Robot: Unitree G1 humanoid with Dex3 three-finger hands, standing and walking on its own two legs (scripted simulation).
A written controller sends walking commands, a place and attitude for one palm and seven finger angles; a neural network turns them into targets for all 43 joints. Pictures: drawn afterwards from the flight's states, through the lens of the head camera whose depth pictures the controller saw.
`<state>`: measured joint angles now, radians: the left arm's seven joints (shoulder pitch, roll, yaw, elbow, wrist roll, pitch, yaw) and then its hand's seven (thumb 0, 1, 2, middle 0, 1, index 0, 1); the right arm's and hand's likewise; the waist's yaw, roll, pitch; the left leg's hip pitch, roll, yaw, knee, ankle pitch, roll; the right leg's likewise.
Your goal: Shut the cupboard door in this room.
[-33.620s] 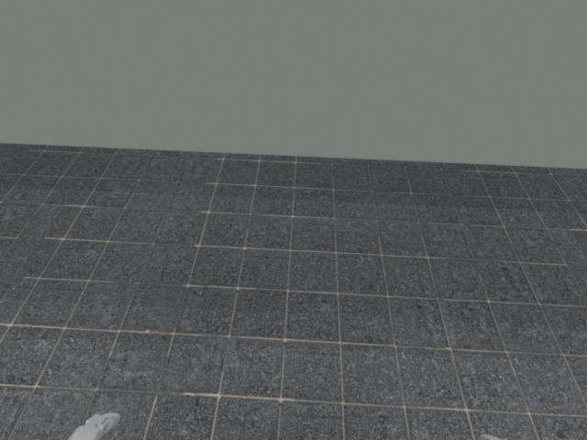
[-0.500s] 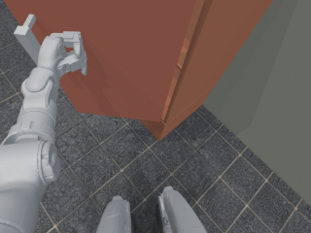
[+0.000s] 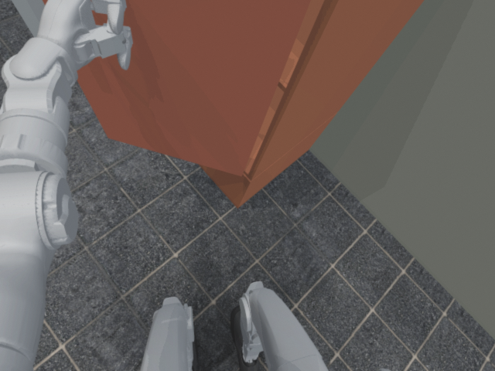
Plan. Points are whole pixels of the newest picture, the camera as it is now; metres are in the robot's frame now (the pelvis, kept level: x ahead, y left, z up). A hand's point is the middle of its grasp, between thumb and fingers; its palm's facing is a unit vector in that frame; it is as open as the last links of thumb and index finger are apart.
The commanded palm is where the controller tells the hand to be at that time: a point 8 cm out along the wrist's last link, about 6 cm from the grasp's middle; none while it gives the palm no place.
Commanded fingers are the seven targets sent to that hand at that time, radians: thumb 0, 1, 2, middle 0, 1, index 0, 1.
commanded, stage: push the door shut along its arc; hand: left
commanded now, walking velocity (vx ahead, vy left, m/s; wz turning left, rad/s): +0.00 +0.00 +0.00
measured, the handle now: (43, 5) +0.62 +0.21 +0.09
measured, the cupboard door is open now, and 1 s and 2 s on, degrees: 34 20 20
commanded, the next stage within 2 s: pull the fist back off the door in 0.22 s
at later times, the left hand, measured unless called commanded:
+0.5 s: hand (149, 11) +0.62 +0.07 +0.09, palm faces +0.01 -0.99 +0.11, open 3.0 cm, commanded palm +0.60 +0.08 +0.09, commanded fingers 0.00 0.90 0.90 -1.30 -1.50 -1.30 -1.50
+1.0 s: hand (157, 55) +0.56 +0.07 +0.08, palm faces +0.03 -1.00 -0.04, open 3.1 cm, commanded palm +0.51 +0.11 +0.09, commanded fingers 0.00 0.90 0.90 -1.30 -1.50 -1.30 -1.50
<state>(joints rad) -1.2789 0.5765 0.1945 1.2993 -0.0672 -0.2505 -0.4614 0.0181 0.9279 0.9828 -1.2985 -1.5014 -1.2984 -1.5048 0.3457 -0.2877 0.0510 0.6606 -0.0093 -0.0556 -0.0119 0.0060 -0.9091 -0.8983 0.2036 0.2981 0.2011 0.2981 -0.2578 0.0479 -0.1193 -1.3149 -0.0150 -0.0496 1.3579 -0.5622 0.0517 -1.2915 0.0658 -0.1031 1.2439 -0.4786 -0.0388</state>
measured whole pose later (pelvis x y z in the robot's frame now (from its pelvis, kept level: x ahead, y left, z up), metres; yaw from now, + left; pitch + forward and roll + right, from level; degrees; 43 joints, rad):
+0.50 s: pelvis +0.00 +0.00 -0.01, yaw -1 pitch +34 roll -6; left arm -1.39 0.44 0.32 1.31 -0.01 -0.23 0.06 0.00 0.87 0.94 -1.30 -1.50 -1.31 -1.51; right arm 0.45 -0.24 0.06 0.66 -0.10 -0.08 0.07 0.01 -0.91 -0.90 0.20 0.30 0.20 0.30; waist -0.29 0.08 -0.13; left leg -1.39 -0.02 -0.05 1.37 -0.57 0.05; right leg -1.37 0.06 -0.10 1.26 -0.48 -0.03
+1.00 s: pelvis +0.03 -0.02 +0.03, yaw +1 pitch +27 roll -1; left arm -0.95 0.28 0.29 1.17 0.00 -0.45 0.07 0.01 0.90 0.90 -1.30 -1.50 -1.30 -1.50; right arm 0.43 -0.26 0.00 0.60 -0.06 0.04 0.11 0.01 -0.91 -0.90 0.20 0.30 0.20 0.30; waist -0.20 0.05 -0.14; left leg -1.10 -0.01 0.00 1.17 -0.55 0.02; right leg -1.12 0.07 -0.05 1.13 -0.48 -0.06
